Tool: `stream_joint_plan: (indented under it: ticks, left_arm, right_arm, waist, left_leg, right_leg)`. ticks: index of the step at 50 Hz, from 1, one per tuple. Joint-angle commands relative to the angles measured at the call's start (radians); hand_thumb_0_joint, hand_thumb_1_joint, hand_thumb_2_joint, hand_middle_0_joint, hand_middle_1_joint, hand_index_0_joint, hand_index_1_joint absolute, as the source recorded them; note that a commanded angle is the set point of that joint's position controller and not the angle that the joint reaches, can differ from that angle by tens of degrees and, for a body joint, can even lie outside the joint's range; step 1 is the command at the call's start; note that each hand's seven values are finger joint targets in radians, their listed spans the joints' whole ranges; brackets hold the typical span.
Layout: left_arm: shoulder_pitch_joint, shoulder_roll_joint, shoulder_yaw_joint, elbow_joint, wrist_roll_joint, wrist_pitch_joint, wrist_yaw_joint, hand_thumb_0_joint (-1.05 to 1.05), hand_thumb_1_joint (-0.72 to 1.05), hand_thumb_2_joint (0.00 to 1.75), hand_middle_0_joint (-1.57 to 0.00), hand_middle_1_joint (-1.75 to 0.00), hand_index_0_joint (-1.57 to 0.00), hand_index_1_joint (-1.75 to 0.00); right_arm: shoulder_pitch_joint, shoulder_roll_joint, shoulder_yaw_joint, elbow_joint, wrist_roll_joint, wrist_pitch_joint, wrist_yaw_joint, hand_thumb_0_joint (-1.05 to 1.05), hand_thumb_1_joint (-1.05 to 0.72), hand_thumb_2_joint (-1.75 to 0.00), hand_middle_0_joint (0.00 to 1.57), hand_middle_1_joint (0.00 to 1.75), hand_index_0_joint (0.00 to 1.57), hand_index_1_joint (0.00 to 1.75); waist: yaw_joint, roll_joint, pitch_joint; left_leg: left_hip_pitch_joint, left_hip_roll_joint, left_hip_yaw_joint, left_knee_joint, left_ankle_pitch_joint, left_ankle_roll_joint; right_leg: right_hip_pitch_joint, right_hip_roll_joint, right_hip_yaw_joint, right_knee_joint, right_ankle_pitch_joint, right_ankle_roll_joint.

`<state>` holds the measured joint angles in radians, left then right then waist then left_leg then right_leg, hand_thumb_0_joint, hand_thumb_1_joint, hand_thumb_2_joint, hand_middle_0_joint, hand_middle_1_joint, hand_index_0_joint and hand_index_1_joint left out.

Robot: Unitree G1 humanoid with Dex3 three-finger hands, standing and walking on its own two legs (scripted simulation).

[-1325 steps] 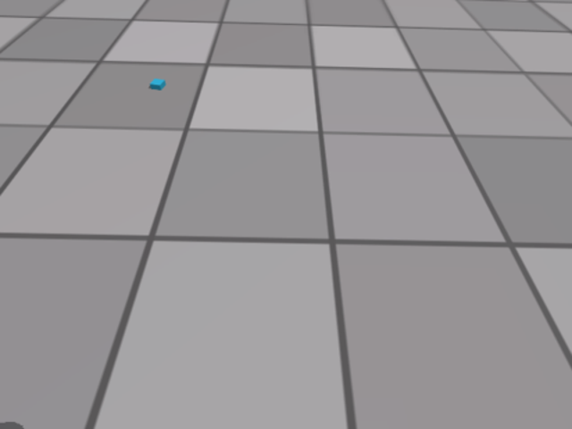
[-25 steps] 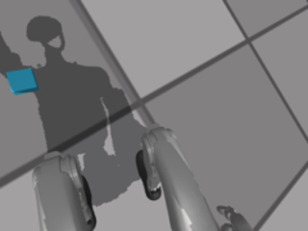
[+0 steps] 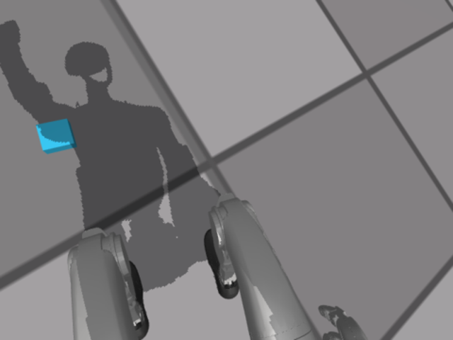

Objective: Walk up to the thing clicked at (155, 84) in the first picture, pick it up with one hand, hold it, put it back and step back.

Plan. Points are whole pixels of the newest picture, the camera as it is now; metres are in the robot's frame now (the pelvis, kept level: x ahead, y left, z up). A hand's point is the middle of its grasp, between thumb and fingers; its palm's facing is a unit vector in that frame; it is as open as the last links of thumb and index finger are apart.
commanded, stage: go down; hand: left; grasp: from above
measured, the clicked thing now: (57, 136) +0.59 +0.25 -0.45
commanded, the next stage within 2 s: approach in 1.32 s
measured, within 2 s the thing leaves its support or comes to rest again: neither
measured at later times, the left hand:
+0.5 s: hand out of the picture +0.57 +0.31 +0.00, palm faces -0.40 -0.10 -0.91, open 11.9 cm
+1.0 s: hand out of the picture +0.58 +0.30 +0.02, palm faces -0.41 -0.10 -0.91, open 12.5 cm
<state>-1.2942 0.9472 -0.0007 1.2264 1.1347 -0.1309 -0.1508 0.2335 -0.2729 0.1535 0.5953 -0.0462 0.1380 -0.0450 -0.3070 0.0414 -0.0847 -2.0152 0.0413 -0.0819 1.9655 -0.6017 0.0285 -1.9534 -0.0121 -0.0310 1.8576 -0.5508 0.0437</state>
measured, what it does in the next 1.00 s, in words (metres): rises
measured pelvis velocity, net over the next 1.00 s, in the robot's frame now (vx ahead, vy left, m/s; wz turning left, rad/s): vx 0.02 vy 0.00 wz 0.01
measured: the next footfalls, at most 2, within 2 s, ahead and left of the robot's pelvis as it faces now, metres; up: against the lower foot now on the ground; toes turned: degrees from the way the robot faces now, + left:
none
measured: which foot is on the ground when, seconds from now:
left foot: down 0.00-1.00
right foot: down 0.00-1.00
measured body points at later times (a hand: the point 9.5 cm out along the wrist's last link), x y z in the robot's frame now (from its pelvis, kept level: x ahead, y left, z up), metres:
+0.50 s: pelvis +0.01 +0.00 +0.03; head +0.24 +0.05 +0.41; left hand +0.59 +0.31 +0.05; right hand +0.04 -0.27 -0.07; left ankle +0.09 +0.11 -0.43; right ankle +0.12 -0.15 -0.43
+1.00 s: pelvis +0.02 +0.00 +0.05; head +0.25 +0.05 +0.43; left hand +0.59 +0.30 +0.07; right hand +0.03 -0.27 -0.06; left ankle +0.09 +0.11 -0.43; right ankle +0.12 -0.15 -0.43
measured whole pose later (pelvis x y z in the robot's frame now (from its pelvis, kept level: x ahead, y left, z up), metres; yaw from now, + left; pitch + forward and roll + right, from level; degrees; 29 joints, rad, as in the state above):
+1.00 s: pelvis +0.02 +0.00 +0.05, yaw +1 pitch +37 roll -7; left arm -1.25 0.92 0.02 1.30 1.14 -0.16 -0.07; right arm 0.23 -0.24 0.13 0.64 -0.04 0.14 -0.02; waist -0.30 0.04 -0.11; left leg -1.84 0.06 -0.07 1.80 -0.61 0.01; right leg -1.80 0.00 -0.03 1.70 -0.55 0.05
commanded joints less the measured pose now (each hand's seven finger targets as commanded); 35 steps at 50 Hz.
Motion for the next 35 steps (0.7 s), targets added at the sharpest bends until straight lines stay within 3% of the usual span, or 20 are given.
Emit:
stream_joint_plan:
  ticks: [1,4,11,16,24,26,28,29,35]
  left_arm:
    - [-0.388,0.251,0.055,-0.176,-0.006,0.000,0.047,0.00,-0.16,0.66,-0.35,-0.82,-0.38,-0.78]
    - [-0.400,0.252,0.061,-0.200,-0.013,-0.005,0.051,0.00,-0.14,0.64,-0.37,-0.80,-0.40,-0.76]
    - [-0.364,0.234,0.053,-0.158,-0.017,-0.028,0.059,0.00,-0.14,0.64,-0.36,-0.79,-0.40,-0.75]
    - [-0.371,0.250,0.066,-0.160,-0.016,-0.039,0.077,0.00,-0.17,0.65,-0.33,-0.84,-0.37,-0.78]
    - [-0.372,0.238,0.059,-0.131,-0.005,-0.041,0.096,0.00,-0.18,0.66,-0.33,-0.82,-0.37,-0.77]
    - [-0.364,0.223,0.050,-0.123,-0.007,-0.038,0.099,0.00,-0.17,0.65,-0.32,-0.84,-0.37,-0.78]
    - [-0.384,0.259,0.070,-0.148,-0.009,-0.039,0.102,0.00,-0.19,0.67,-0.31,-0.83,-0.36,-0.79]
    - [-0.369,0.239,0.063,-0.139,-0.014,-0.037,0.101,0.00,-0.21,0.68,-0.31,-0.83,-0.35,-0.79]
    - [-0.368,0.239,0.058,-0.117,-0.002,-0.041,0.112,0.00,-0.24,0.69,-0.28,-0.88,-0.33,-0.83]
  right_arm:
    - [0.209,-0.230,-0.089,0.000,-0.007,0.000,-0.013,0.00,-0.90,-0.90,0.20,0.30,0.20,0.30]
    - [0.211,-0.220,-0.092,0.004,-0.007,0.000,-0.009,0.00,-0.90,-0.90,0.20,0.30,0.20,0.30]
    - [0.202,-0.207,-0.097,0.007,-0.005,-0.004,-0.005,0.00,-0.90,-0.90,0.20,0.30,0.20,0.30]
    - [0.208,-0.197,-0.095,0.015,-0.005,-0.008,0.001,0.00,-0.90,-0.90,0.20,0.30,0.20,0.30]
    - [0.191,-0.208,-0.100,0.018,-0.003,-0.008,0.001,0.00,-0.90,-0.90,0.20,0.30,0.20,0.30]
    - [0.195,-0.196,-0.096,0.018,-0.004,-0.006,0.004,0.00,-0.90,-0.90,0.20,0.30,0.20,0.30]
    - [0.196,-0.204,-0.100,0.025,-0.003,-0.006,0.004,0.00,-0.90,-0.90,0.20,0.30,0.20,0.30]
    - [0.200,-0.200,-0.100,0.027,-0.004,-0.006,0.006,0.00,-0.90,-0.90,0.20,0.30,0.20,0.30]
    - [0.199,-0.189,-0.098,0.024,-0.002,-0.004,0.008,0.00,-0.91,-0.90,0.20,0.30,0.20,0.30]
  waist:
    - [-0.004,0.336,-0.715]
    - [-0.002,0.339,-0.732]
    - [-0.001,0.322,-0.705]
    - [0.002,0.306,-0.742]
    - [0.001,0.342,-0.677]
    - [0.000,0.330,-0.706]
    - [0.001,0.331,-0.737]
    - [0.002,0.328,-0.742]
    - [0.002,0.313,-0.706]
  left_leg:
    - [0.619,-0.005,0.007,-0.283,0.172,-0.009]
    - [0.639,-0.004,0.015,-0.285,0.206,-0.006]
    - [0.646,-0.006,0.016,-0.323,0.148,-0.003]
    - [0.645,-0.010,0.034,-0.306,0.221,0.005]
    - [0.706,0.001,0.000,-0.383,0.136,-0.011]
    - [0.699,-0.003,0.015,-0.369,0.172,-0.005]
    - [0.719,-0.001,0.014,-0.359,0.214,-0.004]
    - [0.727,-0.002,0.020,-0.349,0.246,-0.001]
    - [0.689,-0.006,0.028,-0.373,0.190,0.000]
  right_leg:
    - [0.334,0.035,-0.064,-0.191,0.145,-0.093]
    - [0.358,0.034,-0.057,-0.214,0.163,-0.091]
    - [0.388,0.036,-0.055,-0.248,0.131,-0.087]
    - [0.440,0.038,-0.045,-0.260,0.189,-0.082]
    - [0.395,0.036,-0.054,-0.284,0.124,-0.087]
    - [0.432,0.040,-0.052,-0.288,0.151,-0.084]
    - [0.440,0.038,-0.048,-0.288,0.178,-0.084]
    - [0.443,0.040,-0.047,-0.291,0.196,-0.083]
    - [0.467,0.042,-0.044,-0.309,0.165,-0.084]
